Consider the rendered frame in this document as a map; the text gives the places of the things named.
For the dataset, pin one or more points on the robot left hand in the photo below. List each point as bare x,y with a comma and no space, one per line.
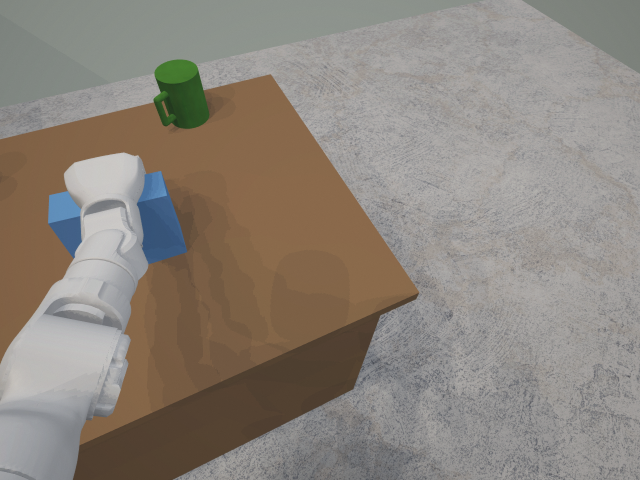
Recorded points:
119,173

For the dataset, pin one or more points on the left robot forearm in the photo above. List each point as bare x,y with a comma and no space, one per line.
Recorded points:
102,278

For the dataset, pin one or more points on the sponge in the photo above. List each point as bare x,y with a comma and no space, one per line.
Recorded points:
162,234

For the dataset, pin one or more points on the table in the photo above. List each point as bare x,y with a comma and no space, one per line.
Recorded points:
267,316

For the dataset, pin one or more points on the robot left upper arm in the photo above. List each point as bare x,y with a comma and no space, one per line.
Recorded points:
66,372

